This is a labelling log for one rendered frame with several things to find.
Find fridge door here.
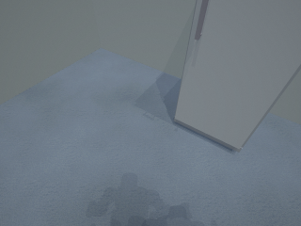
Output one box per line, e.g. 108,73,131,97
175,0,301,149

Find handle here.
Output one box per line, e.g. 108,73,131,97
195,0,209,40

